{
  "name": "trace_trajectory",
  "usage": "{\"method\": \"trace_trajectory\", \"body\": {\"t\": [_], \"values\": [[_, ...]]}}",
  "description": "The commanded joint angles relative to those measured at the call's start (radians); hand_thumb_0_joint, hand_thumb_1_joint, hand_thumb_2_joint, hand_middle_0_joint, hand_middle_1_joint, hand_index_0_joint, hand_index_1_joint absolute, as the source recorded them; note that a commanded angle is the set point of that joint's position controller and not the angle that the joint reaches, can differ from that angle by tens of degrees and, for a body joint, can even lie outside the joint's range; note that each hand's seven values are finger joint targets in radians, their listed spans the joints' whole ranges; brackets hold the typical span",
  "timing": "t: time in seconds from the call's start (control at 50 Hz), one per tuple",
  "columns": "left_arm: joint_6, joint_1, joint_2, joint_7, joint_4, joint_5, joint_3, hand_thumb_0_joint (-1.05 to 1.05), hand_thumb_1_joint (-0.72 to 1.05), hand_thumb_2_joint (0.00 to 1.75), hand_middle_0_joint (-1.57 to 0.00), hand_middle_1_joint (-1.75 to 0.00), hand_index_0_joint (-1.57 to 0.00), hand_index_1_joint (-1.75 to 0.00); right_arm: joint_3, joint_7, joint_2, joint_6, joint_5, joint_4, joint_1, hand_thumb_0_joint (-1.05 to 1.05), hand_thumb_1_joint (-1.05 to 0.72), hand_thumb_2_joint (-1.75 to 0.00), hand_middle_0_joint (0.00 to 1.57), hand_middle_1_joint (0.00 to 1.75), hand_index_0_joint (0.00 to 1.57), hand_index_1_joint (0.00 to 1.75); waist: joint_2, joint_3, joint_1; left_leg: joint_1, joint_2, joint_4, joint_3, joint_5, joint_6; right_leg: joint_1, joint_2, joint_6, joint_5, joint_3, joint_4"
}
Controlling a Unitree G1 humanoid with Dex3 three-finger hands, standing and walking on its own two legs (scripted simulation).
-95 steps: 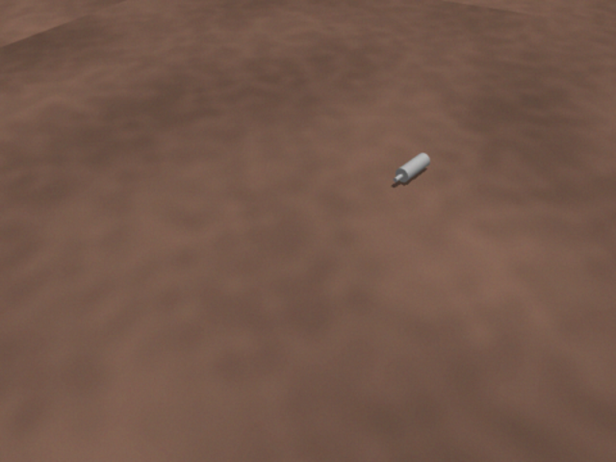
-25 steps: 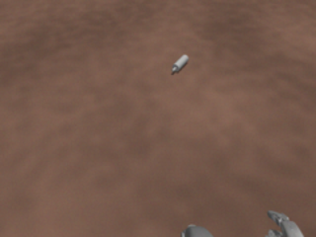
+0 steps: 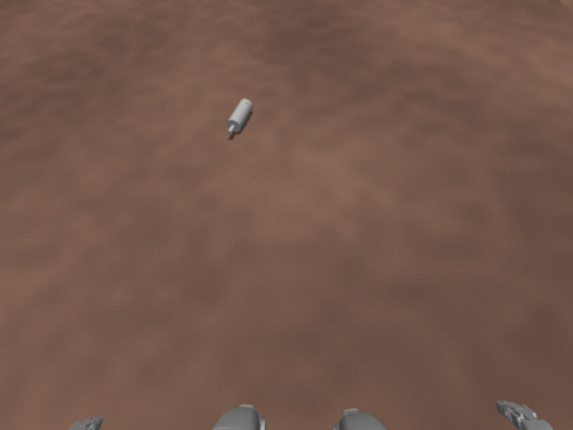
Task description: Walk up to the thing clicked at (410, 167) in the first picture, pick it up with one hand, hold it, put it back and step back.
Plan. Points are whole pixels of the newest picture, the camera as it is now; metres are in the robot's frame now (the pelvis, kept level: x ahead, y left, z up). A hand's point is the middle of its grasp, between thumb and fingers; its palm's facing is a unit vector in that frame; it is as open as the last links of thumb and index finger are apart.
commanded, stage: walk up
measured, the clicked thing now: (238, 118) +1.63 +0.34 -0.71
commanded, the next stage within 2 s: stand in 1.50 s
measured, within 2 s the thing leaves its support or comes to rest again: neither
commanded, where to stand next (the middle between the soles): +0.04 +0.00 m, yaw -20 degrees
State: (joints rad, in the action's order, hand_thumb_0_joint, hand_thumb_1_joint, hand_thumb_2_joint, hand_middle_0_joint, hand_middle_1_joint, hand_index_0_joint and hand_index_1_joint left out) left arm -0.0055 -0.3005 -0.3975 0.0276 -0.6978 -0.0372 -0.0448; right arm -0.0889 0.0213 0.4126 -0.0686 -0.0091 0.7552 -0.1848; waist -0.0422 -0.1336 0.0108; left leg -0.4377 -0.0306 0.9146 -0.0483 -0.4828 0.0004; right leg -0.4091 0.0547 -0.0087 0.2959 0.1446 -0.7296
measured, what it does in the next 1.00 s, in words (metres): steps on the spot, turning right: left foot, then right foot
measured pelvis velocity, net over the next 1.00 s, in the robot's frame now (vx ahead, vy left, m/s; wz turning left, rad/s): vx -0.03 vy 0.01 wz -0.36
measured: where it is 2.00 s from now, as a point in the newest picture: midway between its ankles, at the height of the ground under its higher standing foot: outside the picture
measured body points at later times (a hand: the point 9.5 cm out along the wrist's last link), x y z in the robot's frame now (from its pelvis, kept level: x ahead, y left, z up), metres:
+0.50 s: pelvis -0.02 +0.00 +0.00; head +0.00 -0.02 +0.45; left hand +0.12 +0.29 -0.10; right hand -0.04 -0.34 -0.11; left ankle +0.02 +0.14 -0.69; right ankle -0.05 -0.12 -0.71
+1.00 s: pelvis -0.03 +0.01 +0.01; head -0.02 +0.00 +0.46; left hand +0.16 +0.28 -0.11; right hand -0.06 -0.32 -0.11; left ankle +0.04 +0.13 -0.71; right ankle -0.05 -0.12 -0.71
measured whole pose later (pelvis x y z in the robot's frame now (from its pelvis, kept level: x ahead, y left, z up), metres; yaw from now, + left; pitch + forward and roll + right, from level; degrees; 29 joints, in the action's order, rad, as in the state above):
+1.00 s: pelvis -0.03 +0.01 +0.01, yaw -21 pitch -3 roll +0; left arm -0.04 -0.24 -0.39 0.01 -0.93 -0.02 -0.02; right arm -0.03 0.02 0.39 -0.01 -0.01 0.91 -0.20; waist -0.02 -0.07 -0.01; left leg -0.31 -0.07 0.71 0.02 -0.38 0.01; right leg -0.29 0.04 0.01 0.34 0.07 -0.68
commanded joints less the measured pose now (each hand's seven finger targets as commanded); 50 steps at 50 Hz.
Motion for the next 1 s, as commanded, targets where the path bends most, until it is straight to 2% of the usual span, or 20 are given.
{"method": "trace_trajectory", "body": {"t": [0.0,0.02,0.04,0.08,0.1,0.18,0.28,0.36,0.38,0.4,0.44,0.5,0.6,0.66,0.7,0.74,0.8,0.86,0.92,0.98], "values": [[0.003,0.085,-0.247,0.009,0.109,0.017,-0.081,0.0,0.9,0.9,-0.2,-0.3,-0.2,-0.3,-0.052,-0.024,0.15,0.059,-0.006,-0.041,-0.138,0.0,-0.9,-0.9,0.2,0.3,0.2,0.3,0.218,0.178,-0.07,0.274,0.046,-0.296,0.052,0.202,-0.026,-0.077,-0.162,0.168,-0.366,0.205,0.061],[0.01,0.067,-0.197,0.008,0.113,0.025,-0.067,0.0,0.9,0.9,-0.2,-0.3,-0.2,-0.3,-0.06,-0.029,0.177,0.069,-0.022,-0.042,-0.145,0.0,-0.9,-0.9,0.2,0.3,0.2,0.3,0.137,0.172,-0.072,0.285,0.002,-0.409,-0.026,0.174,-0.046,-0.108,-0.093,0.116,-0.277,0.165,-0.032],[0.01,0.058,-0.146,0.009,0.121,0.03,-0.053,0.0,0.9,0.9,-0.2,-0.3,-0.2,-0.3,-0.077,-0.033,0.264,0.077,-0.036,-0.055,-0.127,0.0,-0.9,-0.9,0.2,0.3,0.2,0.3,-0.084,0.151,-0.067,0.311,-0.209,-0.506,-0.316,0.154,-0.102,-0.242,0.045,0.056,-0.054,0.085,-0.22],[0.014,0.004,-0.247,0.024,0.074,0.008,-0.071,0.0,0.9,0.9,-0.2,-0.3,-0.2,-0.3,-0.095,-0.025,0.364,0.087,-0.013,-0.082,-0.026,0.0,-0.9,-0.9,0.2,0.3,0.2,0.3,-0.174,0.115,-0.04,0.121,-0.48,-0.622,-0.585,0.082,-0.277,-0.189,0.03,0.023,0.304,0.046,-0.487],[0.009,-0.008,-0.277,0.016,0.051,0.007,-0.079,0.0,0.9,0.9,-0.2,-0.3,-0.2,-0.3,-0.092,-0.024,0.327,0.092,-0.017,-0.091,0.011,0.0,-0.9,-0.9,0.2,0.3,0.2,0.3,-0.131,0.069,-0.018,0.093,-0.449,-0.609,-0.528,0.082,-0.3,-0.19,0.005,0.023,0.262,0.042,-0.536],[0.015,-0.018,-0.232,-0.029,0.005,0.035,-0.095,0.0,0.9,0.9,-0.2,-0.3,-0.2,-0.3,-0.054,-0.031,0.252,0.111,-0.016,-0.07,-0.022,0.0,-0.9,-0.9,0.2,0.3,0.2,0.3,-0.134,0.064,-0.009,0.147,-0.202,-0.527,-0.145,0.186,-0.148,-0.175,0.01,0.029,0.097,0.001,-0.479],[-0.011,0.054,-0.207,-0.051,0.019,0.024,-0.082,0.0,0.9,0.9,-0.2,-0.3,-0.2,-0.3,-0.06,-0.013,0.29,0.109,-0.037,-0.081,-0.113,0.0,-0.9,-0.9,0.2,0.3,0.2,0.3,-0.202,0.129,-0.07,0.312,-0.255,-0.477,-0.112,0.183,-0.226,-0.113,-0.046,-0.006,0.247,-0.112,-0.13],[-0.04,-0.095,-0.186,-0.028,-0.077,0.011,-0.081,0.0,0.9,0.9,-0.2,-0.3,-0.2,-0.3,-0.04,-0.01,0.254,0.082,-0.018,-0.09,-0.073,0.0,-0.9,-0.9,0.2,0.3,0.2,0.3,-0.123,0.169,0.016,0.173,-0.206,-0.202,0.039,0.458,-0.158,0.224,0.016,0.037,0.008,-0.21,0.29],[-0.046,-0.123,-0.235,-0.019,-0.093,0.009,-0.1,0.0,0.9,0.9,-0.2,-0.3,-0.2,-0.3,-0.019,-0.01,0.185,0.079,-0.012,-0.094,-0.087,0.0,-0.9,-0.9,0.2,0.3,0.2,0.3,0.011,0.182,0.029,0.067,-0.155,-0.05,0.077,0.317,-0.105,0.335,-0.038,0.051,-0.058,-0.085,0.325],[-0.056,-0.094,-0.311,-0.011,-0.07,-0.003,-0.115,0.0,0.9,0.9,-0.2,-0.3,-0.2,-0.3,0.01,-0.011,0.106,0.079,-0.002,-0.116,-0.1,0.0,-0.9,-0.9,0.2,0.3,0.2,0.3,0.247,0.152,0.007,-0.155,-0.06,0.085,0.12,0.004,-0.033,0.402,-0.233,0.117,-0.156,0.282,0.348],[-0.046,-0.032,-0.362,-0.006,-0.034,0.002,-0.109,0.0,0.9,0.9,-0.2,-0.3,-0.2,-0.3,-0.021,-0.035,0.214,0.072,-0.008,-0.106,-0.018,0.0,-0.9,-0.9,0.2,0.3,0.2,0.3,0.213,0.091,0.028,-0.105,-0.063,0.127,0.011,-0.166,-0.01,0.143,-0.404,0.32,-0.158,0.509,0.317],[-0.053,0.026,-0.259,-0.001,-0.04,0.02,-0.079,0.0,0.9,0.9,-0.2,-0.3,-0.2,-0.3,-0.018,-0.027,0.198,0.085,0.007,-0.036,-0.072,0.0,-0.9,-0.9,0.2,0.3,0.2,0.3,0.178,0.076,-0.022,-0.112,-0.068,0.052,0.006,-0.03,-0.014,0.234,-0.245,0.223,-0.308,0.24,0.246],[-0.052,0.022,-0.259,0.001,-0.036,0.018,-0.065,0.0,0.9,0.9,-0.2,-0.3,-0.2,-0.3,-0.009,-0.026,0.179,0.086,-0.004,-0.01,-0.073,0.0,-0.9,-0.9,0.2,0.3,0.2,0.3,0.231,0.105,-0.017,0.078,-0.023,-0.099,0.063,0.039,-0.02,0.088,-0.206,0.206,-0.37,0.198,0.216],[-0.037,0.096,-0.219,-0.003,-0.026,0.031,-0.047,0.0,0.9,0.9,-0.2,-0.3,-0.2,-0.3,-0.022,-0.028,0.174,0.104,-0.008,0.044,-0.161,0.0,-0.9,-0.9,0.2,0.3,0.2,0.3,0.17,0.149,-0.085,0.298,0.01,-0.383,0.073,0.222,-0.034,-0.013,-0.155,0.14,-0.285,0.116,0.08],[-0.033,0.057,-0.125,-0.001,-0.026,0.048,-0.015,0.0,0.9,0.9,-0.2,-0.3,-0.2,-0.3,-0.035,-0.034,0.267,0.119,-0.024,0.031,-0.117,0.0,-0.9,-0.9,0.2,0.3,0.2,0.3,-0.104,0.156,-0.055,0.332,-0.271,-0.569,-0.341,0.226,-0.137,-0.127,0.028,0.033,0.034,0.008,-0.148],[-0.03,0.006,-0.234,0.011,-0.087,0.035,-0.04,0.0,0.9,0.9,-0.2,-0.3,-0.2,-0.3,-0.042,-0.025,0.301,0.118,-0.013,0.014,-0.002,0.0,-0.9,-0.9,0.2,0.3,0.2,0.3,-0.094,0.124,-0.02,0.149,-0.425,-0.578,-0.447,0.093,-0.296,-0.018,-0.049,0.027,0.309,-0.029,-0.25],[-0.048,-0.004,-0.203,-0.01,-0.137,0.033,-0.047,0.0,0.9,0.9,-0.2,-0.3,-0.2,-0.3,-0.011,-0.02,0.231,0.109,-0.019,0.017,0.064,0.0,-0.9,-0.9,0.2,0.3,0.2,0.3,-0.096,0.081,0.015,0.08,-0.205,-0.479,-0.112,0.186,-0.146,0.102,-0.029,0.051,0.115,-0.081,0.017],[-0.054,-0.024,-0.184,-0.007,-0.176,0.031,-0.051,0.0,0.9,0.9,-0.2,-0.3,-0.2,-0.3,0.009,-0.011,0.188,0.095,-0.008,0.05,0.049,0.0,-0.9,-0.9,0.2,0.3,0.2,0.3,-0.116,0.121,0.026,0.038,-0.155,-0.364,-0.03,0.212,-0.086,0.261,-0.022,0.066,-0.036,-0.073,0.206],[-0.068,0.092,-0.293,-0.002,-0.16,0.018,-0.054,0.0,0.9,0.9,-0.2,-0.3,-0.2,-0.3,0.016,-0.016,0.151,0.079,0.001,0.067,0.033,0.0,-0.9,-0.9,0.2,0.3,0.2,0.3,0.089,0.084,-0.024,0.09,-0.032,-0.195,0.047,-0.001,-0.021,0.058,-0.286,0.208,0.112,0.363,0.341],[-0.058,0.196,-0.218,-0.009,-0.157,0.028,-0.03,0.0,0.9,0.9,-0.2,-0.3,-0.2,-0.3,0.01,-0.014,0.17,0.1,0.008,0.13,-0.019,0.0,-0.9,-0.9,0.2,0.3,0.2,0.3,0.054,0.102,-0.065,0.264,-0.077,-0.375,0.008,0.172,-0.049,-0.013,-0.167,0.105,-0.017,0.138,0.267]]}}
